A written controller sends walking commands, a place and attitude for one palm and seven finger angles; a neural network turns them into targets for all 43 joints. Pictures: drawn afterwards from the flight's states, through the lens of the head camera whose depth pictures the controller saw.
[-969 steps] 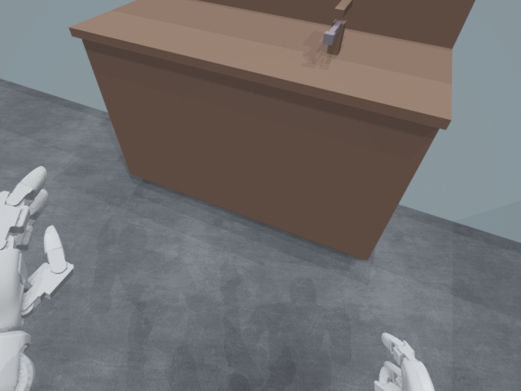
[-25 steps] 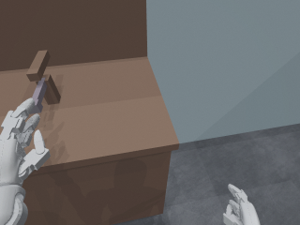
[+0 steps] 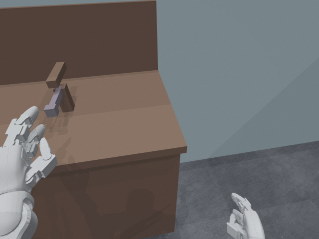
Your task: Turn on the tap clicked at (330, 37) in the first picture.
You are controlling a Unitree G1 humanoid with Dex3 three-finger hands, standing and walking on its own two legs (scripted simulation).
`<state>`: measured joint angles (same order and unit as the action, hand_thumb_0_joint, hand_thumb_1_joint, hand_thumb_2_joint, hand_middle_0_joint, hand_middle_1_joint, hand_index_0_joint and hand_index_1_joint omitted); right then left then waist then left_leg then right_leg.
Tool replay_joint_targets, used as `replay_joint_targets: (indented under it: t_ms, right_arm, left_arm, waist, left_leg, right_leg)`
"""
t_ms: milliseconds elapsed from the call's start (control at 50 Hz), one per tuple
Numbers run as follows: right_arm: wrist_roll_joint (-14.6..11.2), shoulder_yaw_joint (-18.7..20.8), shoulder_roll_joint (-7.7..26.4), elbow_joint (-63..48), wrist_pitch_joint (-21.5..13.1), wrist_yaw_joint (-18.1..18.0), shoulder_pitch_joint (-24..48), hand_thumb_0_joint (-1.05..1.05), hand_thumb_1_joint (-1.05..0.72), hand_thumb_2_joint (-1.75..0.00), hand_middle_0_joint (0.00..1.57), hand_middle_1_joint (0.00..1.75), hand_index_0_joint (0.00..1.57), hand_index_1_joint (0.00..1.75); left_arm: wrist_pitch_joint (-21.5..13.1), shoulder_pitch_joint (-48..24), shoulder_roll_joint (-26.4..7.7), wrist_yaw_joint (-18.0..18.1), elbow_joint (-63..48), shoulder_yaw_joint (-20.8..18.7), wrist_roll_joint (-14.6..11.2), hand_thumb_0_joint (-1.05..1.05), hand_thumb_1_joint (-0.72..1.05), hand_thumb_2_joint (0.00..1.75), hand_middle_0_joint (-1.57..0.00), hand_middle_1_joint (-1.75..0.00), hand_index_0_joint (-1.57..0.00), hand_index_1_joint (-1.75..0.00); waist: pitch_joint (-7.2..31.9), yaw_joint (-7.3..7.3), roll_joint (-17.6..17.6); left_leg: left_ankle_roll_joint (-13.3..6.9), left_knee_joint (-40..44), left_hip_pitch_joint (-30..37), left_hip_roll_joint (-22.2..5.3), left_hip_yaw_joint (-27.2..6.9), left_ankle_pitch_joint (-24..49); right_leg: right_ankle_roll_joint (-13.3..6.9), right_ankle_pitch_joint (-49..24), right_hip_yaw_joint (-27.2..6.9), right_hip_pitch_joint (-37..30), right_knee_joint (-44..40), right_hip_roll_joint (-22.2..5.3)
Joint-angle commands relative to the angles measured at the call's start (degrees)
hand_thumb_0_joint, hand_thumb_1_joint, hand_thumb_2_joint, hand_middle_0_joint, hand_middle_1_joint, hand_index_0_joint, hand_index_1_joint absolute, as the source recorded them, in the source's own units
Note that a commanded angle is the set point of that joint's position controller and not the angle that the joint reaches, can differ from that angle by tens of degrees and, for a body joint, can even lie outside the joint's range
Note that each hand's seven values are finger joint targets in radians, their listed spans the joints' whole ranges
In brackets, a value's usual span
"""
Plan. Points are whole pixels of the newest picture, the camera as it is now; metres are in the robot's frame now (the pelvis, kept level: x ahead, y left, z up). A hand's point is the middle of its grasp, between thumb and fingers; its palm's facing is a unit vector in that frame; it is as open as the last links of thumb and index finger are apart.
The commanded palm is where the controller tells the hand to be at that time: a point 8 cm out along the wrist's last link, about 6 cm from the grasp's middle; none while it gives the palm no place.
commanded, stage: turn the palm inward beside the body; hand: left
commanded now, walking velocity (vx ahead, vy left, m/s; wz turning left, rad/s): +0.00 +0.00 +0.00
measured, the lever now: (51, 110) +0.38 +0.38 +0.14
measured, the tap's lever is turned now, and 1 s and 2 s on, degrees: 0 0 0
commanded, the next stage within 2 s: reach beside the lever's end, fingers flat in 0.62 s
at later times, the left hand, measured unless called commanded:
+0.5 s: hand (72, 150) +0.21 +0.21 +0.19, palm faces +0.48 -0.87 -0.13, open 7.4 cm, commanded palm +0.16 +0.25 +0.20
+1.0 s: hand (62, 148) +0.22 +0.24 +0.18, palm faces +0.53 -0.84 -0.11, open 7.4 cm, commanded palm +0.18 +0.28 +0.19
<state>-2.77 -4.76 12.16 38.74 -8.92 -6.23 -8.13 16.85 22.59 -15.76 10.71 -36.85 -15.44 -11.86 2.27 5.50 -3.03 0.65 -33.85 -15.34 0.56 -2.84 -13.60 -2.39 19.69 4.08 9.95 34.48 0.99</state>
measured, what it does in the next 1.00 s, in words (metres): stands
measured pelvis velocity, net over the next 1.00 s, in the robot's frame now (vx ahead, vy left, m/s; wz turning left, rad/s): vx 0.02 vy -0.02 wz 0.01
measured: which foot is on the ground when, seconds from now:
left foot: down 0.00-1.00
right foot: down 0.00-1.00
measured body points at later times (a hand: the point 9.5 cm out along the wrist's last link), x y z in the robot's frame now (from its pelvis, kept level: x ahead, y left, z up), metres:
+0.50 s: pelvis +0.03 -0.02 +0.00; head -0.02 -0.06 +0.45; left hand +0.18 +0.26 +0.20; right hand +0.25 -0.23 -0.07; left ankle +0.06 +0.13 -0.73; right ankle +0.00 -0.09 -0.73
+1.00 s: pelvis +0.02 -0.02 +0.00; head -0.02 -0.05 +0.45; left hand +0.19 +0.28 +0.19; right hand +0.23 -0.23 -0.07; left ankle +0.06 +0.13 -0.73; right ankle +0.00 -0.09 -0.73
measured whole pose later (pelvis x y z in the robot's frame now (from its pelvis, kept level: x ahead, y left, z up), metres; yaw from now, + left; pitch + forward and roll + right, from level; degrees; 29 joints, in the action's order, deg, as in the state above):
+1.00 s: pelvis +0.02 -0.02 +0.00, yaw +0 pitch -4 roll +0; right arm -3.6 -3.4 13.3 40.3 -11.3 -7.2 -9.0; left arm 20.6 16.6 -14.9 10.0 -28.2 -19.4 -14.7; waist 2.3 5.5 -3.5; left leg 1.9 -32.4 -13.7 -0.3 -3.8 -14.5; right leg -3.8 20.6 4.9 8.0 32.7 2.0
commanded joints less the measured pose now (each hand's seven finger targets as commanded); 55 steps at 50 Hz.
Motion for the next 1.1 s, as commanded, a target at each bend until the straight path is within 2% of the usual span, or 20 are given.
replay_joint_targets:
  t_ms: [0, 20, 80, 100, 160, 200, 220, 300, 360, 580, 620, 740, 780, 800, 820, 880, 900, 960, 1020, 1080]
  right_arm:
    - [-0.2, 2.4, 6.1, -9.6, -4.0, -1.0, 13.7, 0.00, -0.90, -0.90, 0.20, 0.30, 0.20, 0.30]
    - [-0.4, 2.4, 6.0, -10.0, -4.2, -1.1, 13.7, 0.00, -0.90, -0.90, 0.20, 0.30, 0.20, 0.30]
    - [-0.3, 2.7, 6.3, -9.9, -5.0, -1.3, 14.1, 0.00, -0.90, -0.90, 0.20, 0.30, 0.20, 0.30]
    - [-0.4, 2.6, 6.1, -9.5, -5.3, -1.3, 14.6, 0.00, -0.90, -0.90, 0.20, 0.30, 0.20, 0.30]
    - [-0.1, 2.8, 6.2, -9.8, -6.2, -1.1, 13.5, 0.00, -0.90, -0.90, 0.20, 0.30, 0.20, 0.30]
    - [0.0, 2.9, 6.3, -9.1, -6.6, -1.1, 13.4, 0.00, -0.90, -0.90, 0.20, 0.30, 0.20, 0.30]
    - [0.0, 2.9, 6.2, -9.5, -6.8, -1.0, 13.0, 0.00, -0.90, -0.90, 0.20, 0.30, 0.20, 0.30]
    - [0.3, 3.1, 6.7, -9.1, -6.9, -0.7, 11.8, 0.00, -0.90, -0.90, 0.20, 0.30, 0.20, 0.30]
    - [0.1, 3.4, 7.0, -9.8, -6.7, -0.6, 10.5, 0.00, -0.90, -0.90, 0.20, 0.30, 0.20, 0.30]
    - [0.1, 3.7, 6.8, -10.7, -5.7, 0.1, 8.7, 0.00, -0.90, -0.90, 0.20, 0.30, 0.20, 0.30]
    - [0.1, 3.6, 6.5, -10.7, -5.6, 0.1, 8.7, 0.00, -0.90, -0.90, 0.20, 0.30, 0.20, 0.30]
    - [-0.1, 3.7, 6.7, -10.4, -5.2, -0.2, 9.0, 0.00, -0.90, -0.90, 0.20, 0.30, 0.20, 0.30]
    - [-0.1, 3.9, 6.9, -10.2, -5.2, -0.5, 9.2, 0.00, -0.90, -0.90, 0.20, 0.30, 0.20, 0.30]
    - [-0.4, 3.8, 6.7, -9.5, -4.9, -0.6, 9.6, 0.00, -0.90, -0.90, 0.20, 0.30, 0.20, 0.30]
    - [-0.4, 3.6, 6.7, -9.8, -5.1, -0.7, 9.4, 0.00, -0.90, -0.90, 0.20, 0.30, 0.20, 0.30]
    - [-0.6, 3.6, 6.9, -9.2, -5.5, -1.3, 9.9, 0.00, -0.90, -0.90, 0.20, 0.30, 0.20, 0.30]
    - [-0.8, 3.6, 6.6, -8.5, -5.6, -1.5, 10.5, 0.00, -0.90, -0.90, 0.20, 0.30, 0.20, 0.30]
    - [-0.5, 3.5, 6.9, -8.3, -6.6, -1.8, 10.2, 0.00, -0.90, -0.90, 0.20, 0.30, 0.20, 0.30]
    - [-0.6, 3.2, 6.8, -8.1, -7.0, -2.0, 10.7, 0.00, -0.90, -0.90, 0.20, 0.30, 0.20, 0.30]
    - [-0.5, 3.3, 7.2, -7.5, -7.1, -2.5, 11.1, 0.00, -0.90, -0.90, 0.20, 0.30, 0.20, 0.30]
  left_arm:
    - [-1.1, -8.3, -8.1, 0.6, -9.9, -5.2, -0.9, 0.00, 0.90, 0.90, -0.20, -0.30, -0.20, -0.30]
    - [-0.7, -8.9, -6.8, 0.2, -10.2, -3.7, -1.5, 0.00, 0.90, 0.90, -0.20, -0.30, -0.20, -0.30]
    - [0.4, -10.5, -8.1, 0.0, -11.5, -4.3, -1.7, 0.00, 0.90, 0.90, -0.20, -0.30, -0.20, -0.30]
    - [0.3, -10.8, -9.3, 0.4, -11.9, -5.4, -1.3, 0.00, 0.90, 0.90, -0.20, -0.30, -0.20, -0.30]
    - [-0.2, -10.1, -8.7, 1.1, -13.4, -5.5, -1.8, 0.00, 0.90, 0.90, -0.20, -0.30, -0.20, -0.30]
    - [-0.6, -9.9, -9.8, 1.5, -13.4, -7.1, -1.8, 0.00, 0.90, 0.90, -0.20, -0.30, -0.20, -0.30]
    - [-0.9, -9.9, -7.9, 1.3, -14.1, -5.2, -1.9, 0.00, 0.90, 0.90, -0.20, -0.30, -0.20, -0.30]
    - [-0.5, -7.3, -8.6, 1.2, -12.6, -6.6, -1.7, 0.00, 0.90, 0.90, -0.20, -0.30, -0.20, -0.30]
    - [0.3, -6.3, -7.0, 0.0, -11.8, -5.8, -2.9, 0.00, 0.90, 0.90, -0.20, -0.30, -0.20, -0.30]
    - [-0.5, -6.4, -7.2, -0.1, -13.5, -6.4, -2.1, 0.00, 0.90, 0.90, -0.20, -0.30, -0.20, -0.30]
    - [-0.6, -7.3, -6.9, 0.2, -13.8, -5.8, -1.7, 0.00, 0.90, 0.90, -0.20, -0.30, -0.20, -0.30]
    - [0.1, -7.5, -7.2, -0.1, -10.7, -6.8, -2.2, 0.00, 0.90, 0.90, -0.20, -0.30, -0.20, -0.30]
    - [0.3, -7.7, -7.6, -0.3, -9.0, -7.9, -2.7, 0.00, 0.90, 0.90, -0.20, -0.30, -0.20, -0.30]
    - [0.5, -7.9, -9.0, -0.2, -7.9, -9.0, -2.3, 0.00, 0.90, 0.90, -0.20, -0.30, -0.20, -0.30]
    - [0.4, -10.5, -7.4, -0.3, -7.9, -7.4, -2.7, 0.00, 0.90, 0.90, -0.20, -0.30, -0.20, -0.30]
    - [0.1, -14.2, -9.3, -0.5, -5.0, -8.9, -2.9, 0.00, 0.90, 0.90, -0.20, -0.30, -0.20, -0.30]
    - [-0.3, -16.6, -10.5, -0.2, -5.1, -9.7, -2.4, 0.00, 0.90, 0.90, -0.20, -0.30, -0.20, -0.30]
    - [-1.3, -20.4, -10.0, -0.3, -2.3, -8.4, -2.3, 0.00, 0.90, 0.90, -0.20, -0.30, -0.20, -0.30]
    - [-2.1, -23.9, -10.2, -0.6, -1.0, -7.1, -1.6, 0.00, 0.90, 0.90, -0.20, -0.30, -0.20, -0.30]
    - [-1.6, -25.6, -12.0, -0.9, 3.7, -8.6, -2.1, 0.00, 0.90, 0.90, -0.20, -0.30, -0.20, -0.30]
  waist:
    - [-2.6, 0.40, -0.3]
    - [-3.0, -0.04, 1.4]
    - [-2.4, 0.04, 2.2]
    - [-2.7, 0.49, -0.6]
    - [0.0, 0.34, 1.6]
    - [-0.3, 0.60, 0.6]
    - [0.3, 0.05, 0.2]
    - [1.8, 0.59, -0.9]
    - [4.0, 0.05, 3.5]
    - [6.3, -0.02, 2.9]
    - [5.1, -0.14, 0.9]
    - [4.2, 0.07, 2.1]
    - [3.8, 0.04, 4.4]
    - [2.7, 0.40, 1.6]
    - [2.5, -0.32, 2.0]
    - [1.5, -0.53, 3.5]
    - [0.9, -0.44, -0.3]
    - [1.0, -1.23, 2.0]
    - [1.5, -1.45, -1.8]
    - [1.4, -1.33, 0.9]
  left_leg:
    - [-1.6, 6.4, 2.0, 0.5, 0.4, -9.5]
    - [-1.7, 6.2, 2.0, 0.4, 0.5, -9.2]
    - [-1.9, 4.9, 2.7, 0.4, 0.9, -7.6]
    - [-1.7, 4.7, 2.9, 0.6, 1.0, -7.7]
    - [-1.9, 4.1, 3.6, 0.3, 0.7, -4.7]
    - [-1.8, 3.6, 4.0, 0.2, 0.6, -3.7]
    - [-2.0, 3.6, 4.5, 0.2, 0.7, -2.7]
    - [-2.1, 3.0, 5.6, 0.1, 1.0, 3.4]
    - [-2.3, 2.3, 5.6, 0.1, 1.2, 7.7]
    - [-2.1, 1.5, 7.2, 0.2, 1.8, 14.6]
    - [-2.0, 1.9, 7.2, 0.3, 1.7, 14.2]
    - [-2.0, 2.8, 6.5, 0.2, 1.5, 12.4]
    - [-2.1, 3.0, 6.1, 0.2, 1.4, 11.7]
    - [-2.0, 3.3, 6.3, 0.2, 1.8, 10.9]
    - [-2.0, 3.7, 6.2, 0.3, 1.4, 10.1]
    - [-2.2, 3.9, 5.7, 0.4, 1.3, 7.1]
    - [-2.1, 4.3, 6.3, 0.5, 1.4, 6.0]
    - [-2.2, 4.7, 5.9, 0.6, 0.9, 3.9]
    - [-2.0, 5.6, 6.2, 0.8, 0.9, 1.6]
    - [-2.2, 5.7, 5.3, 0.9, 0.6, -0.1]
  right_leg:
    - [1.7, 8.9, -2.1, 8.8, -12.2, -1.7]
    - [1.9, 9.3, -2.2, 9.0, -12.3, -1.9]
    - [2.1, 10.7, -3.4, 9.1, -13.5, -2.4]
    - [2.1, 11.3, -3.8, 9.4, -14.0, -2.5]
    - [2.1, 7.9, -3.6, 8.3, -13.0, -2.6]
    - [2.1, 6.6, -3.6, 8.4, -13.4, -2.6]
    - [2.1, 4.7, -3.5, 8.2, -12.8, -2.7]
    - [2.0, -4.9, -2.7, 6.4, -11.0, -2.4]
    - [2.7, -14.5, -2.6, 4.3, -9.1, -2.8]
    - [3.4, -28.3, -2.0, 2.0, -6.7, -3.3]
    - [2.9, -25.5, -1.9, 2.8, -7.1, -3.1]
    - [2.6, -22.0, -2.0, 2.8, -7.9, -2.6]
    - [2.9, -21.6, -2.1, 2.7, -8.3, -2.6]
    - [2.5, -19.0, -2.3, 3.2, -9.2, -2.3]
    - [2.5, -17.6, -2.2, 3.8, -9.2, -2.4]
    - [2.8, -12.8, -3.0, 5.1, -10.6, -2.1]
    - [2.3, -9.6, -3.2, 5.6, -11.6, -2.0]
    - [2.4, -6.3, -3.6, 6.3, -11.9, -1.9]
    - [2.0, -2.9, -3.8, 6.4, -12.3, -2.0]
    - [2.2, -0.3, -4.3, 6.3, -13.2, -1.9]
